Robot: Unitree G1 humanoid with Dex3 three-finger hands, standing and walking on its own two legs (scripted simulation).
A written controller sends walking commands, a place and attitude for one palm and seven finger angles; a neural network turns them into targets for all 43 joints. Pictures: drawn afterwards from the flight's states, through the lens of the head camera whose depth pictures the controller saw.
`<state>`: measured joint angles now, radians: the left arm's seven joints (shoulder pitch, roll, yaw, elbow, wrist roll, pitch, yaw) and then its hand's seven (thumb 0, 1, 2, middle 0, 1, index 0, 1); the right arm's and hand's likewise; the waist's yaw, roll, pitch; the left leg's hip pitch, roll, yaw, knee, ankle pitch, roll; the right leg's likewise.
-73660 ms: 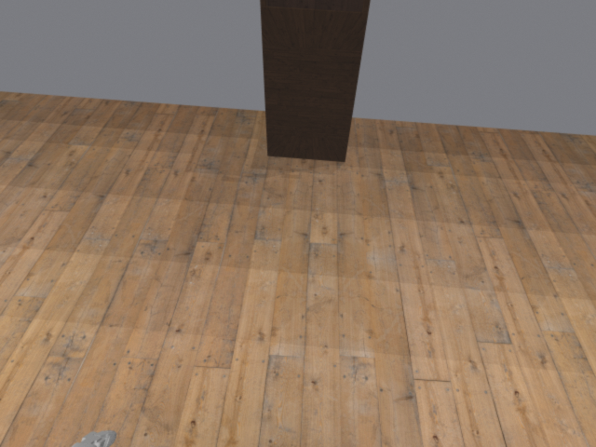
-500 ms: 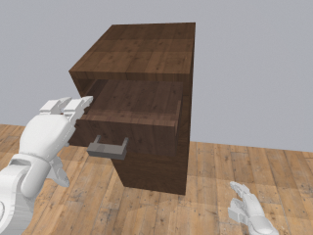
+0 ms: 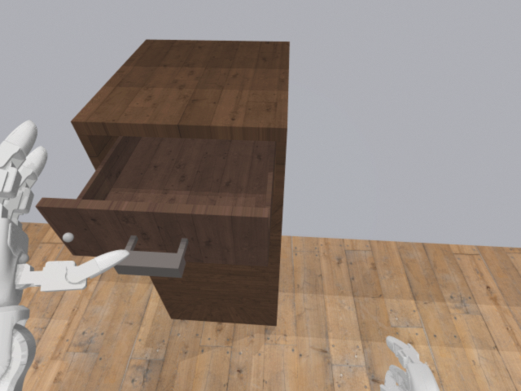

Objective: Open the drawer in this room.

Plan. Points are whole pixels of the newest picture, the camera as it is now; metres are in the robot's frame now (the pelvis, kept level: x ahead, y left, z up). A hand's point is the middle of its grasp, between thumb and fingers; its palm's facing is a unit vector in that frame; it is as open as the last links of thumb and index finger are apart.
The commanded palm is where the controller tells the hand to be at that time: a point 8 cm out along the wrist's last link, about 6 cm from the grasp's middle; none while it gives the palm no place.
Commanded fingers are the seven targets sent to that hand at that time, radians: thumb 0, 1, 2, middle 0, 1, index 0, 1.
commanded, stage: draw the hand back to the body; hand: left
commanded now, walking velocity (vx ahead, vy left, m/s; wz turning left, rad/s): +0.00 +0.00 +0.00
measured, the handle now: (154, 252) +0.31 +0.22 +0.04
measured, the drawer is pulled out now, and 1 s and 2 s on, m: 0.19 0.19 0.19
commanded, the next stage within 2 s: step back with the hand held close in 0.58 s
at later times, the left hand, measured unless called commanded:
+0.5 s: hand (43, 260) +0.18 +0.23 +0.22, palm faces +0.49 -0.80 -0.35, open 8.1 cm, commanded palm +0.12 +0.27 +0.23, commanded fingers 0.00 0.90 0.90 -0.20 -0.30 -0.20 -0.30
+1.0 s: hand (54, 263) +0.18 +0.24 +0.20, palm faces +0.33 -0.78 -0.52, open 7.4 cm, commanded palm +0.11 +0.29 +0.23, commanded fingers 0.00 0.90 0.90 -0.20 -0.30 -0.20 -0.30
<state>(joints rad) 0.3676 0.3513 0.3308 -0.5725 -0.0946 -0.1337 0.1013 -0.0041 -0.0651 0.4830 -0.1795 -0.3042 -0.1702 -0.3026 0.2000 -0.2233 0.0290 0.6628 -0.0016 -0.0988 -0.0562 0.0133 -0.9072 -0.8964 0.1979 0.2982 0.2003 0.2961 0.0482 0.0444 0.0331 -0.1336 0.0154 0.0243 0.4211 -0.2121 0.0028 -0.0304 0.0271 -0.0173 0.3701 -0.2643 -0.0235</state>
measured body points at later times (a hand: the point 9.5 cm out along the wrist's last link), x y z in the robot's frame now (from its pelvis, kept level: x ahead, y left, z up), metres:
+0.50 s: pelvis +0.00 -0.01 +0.00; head -0.02 -0.03 +0.45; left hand +0.15 +0.28 +0.24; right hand +0.21 -0.21 -0.08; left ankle +0.01 +0.12 -0.74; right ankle -0.03 -0.10 -0.74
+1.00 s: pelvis -0.02 +0.01 +0.00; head +0.01 +0.00 +0.45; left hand +0.16 +0.28 +0.23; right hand +0.16 -0.24 -0.08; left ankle +0.02 +0.12 -0.74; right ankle -0.03 -0.10 -0.74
